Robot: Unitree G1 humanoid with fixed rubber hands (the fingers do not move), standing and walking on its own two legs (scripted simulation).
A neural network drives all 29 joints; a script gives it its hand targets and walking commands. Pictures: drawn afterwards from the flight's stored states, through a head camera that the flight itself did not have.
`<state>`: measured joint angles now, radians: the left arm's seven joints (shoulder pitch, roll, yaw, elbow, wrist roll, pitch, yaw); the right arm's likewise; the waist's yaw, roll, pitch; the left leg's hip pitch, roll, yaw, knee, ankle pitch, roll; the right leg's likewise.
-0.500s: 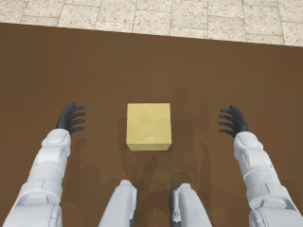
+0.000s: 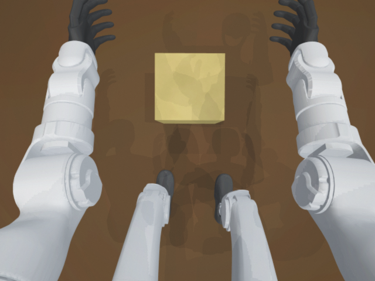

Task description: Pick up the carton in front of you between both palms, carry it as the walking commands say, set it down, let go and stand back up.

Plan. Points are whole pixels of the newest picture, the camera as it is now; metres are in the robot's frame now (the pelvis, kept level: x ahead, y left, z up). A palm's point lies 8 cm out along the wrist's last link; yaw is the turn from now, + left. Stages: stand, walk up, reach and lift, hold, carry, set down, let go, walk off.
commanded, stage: reach and lift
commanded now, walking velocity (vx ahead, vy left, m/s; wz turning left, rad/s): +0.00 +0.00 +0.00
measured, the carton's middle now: (189, 94) +0.51 +0.04 -0.52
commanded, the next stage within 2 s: none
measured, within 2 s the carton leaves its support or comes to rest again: leaves its support in 1.70 s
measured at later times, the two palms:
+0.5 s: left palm (122, 84) +0.50 +0.23 -0.35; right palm (259, 84) +0.53 -0.16 -0.35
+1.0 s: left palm (138, 86) +0.51 +0.21 -0.45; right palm (248, 88) +0.53 -0.15 -0.45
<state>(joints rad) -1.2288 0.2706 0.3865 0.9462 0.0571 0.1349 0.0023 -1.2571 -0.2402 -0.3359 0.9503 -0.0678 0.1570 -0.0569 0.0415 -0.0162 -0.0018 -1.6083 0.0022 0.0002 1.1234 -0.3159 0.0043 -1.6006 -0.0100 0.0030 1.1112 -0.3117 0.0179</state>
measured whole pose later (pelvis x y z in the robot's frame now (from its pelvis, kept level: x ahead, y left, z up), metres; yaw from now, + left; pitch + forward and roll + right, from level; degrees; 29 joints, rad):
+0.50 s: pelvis -0.03 -0.01 -0.20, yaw +0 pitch +46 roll -1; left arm -1.30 0.38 0.20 0.98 -0.17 0.10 0.07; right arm -1.33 -0.32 -0.12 0.95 0.16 0.14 -0.15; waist 0.04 -0.02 0.13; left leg -2.20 -0.01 -0.03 1.93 -0.54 -0.02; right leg -2.19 0.02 0.01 1.92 -0.54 0.02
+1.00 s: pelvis -0.04 +0.00 -0.28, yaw +0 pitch +36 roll -1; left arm -1.55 0.41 0.06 1.17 -0.27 0.05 0.11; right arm -1.57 -0.39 -0.02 1.15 0.25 0.07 -0.14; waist 0.04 0.01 0.45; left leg -2.26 -0.01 -0.01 2.22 -0.58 0.00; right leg -2.24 0.03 0.03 2.21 -0.59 0.05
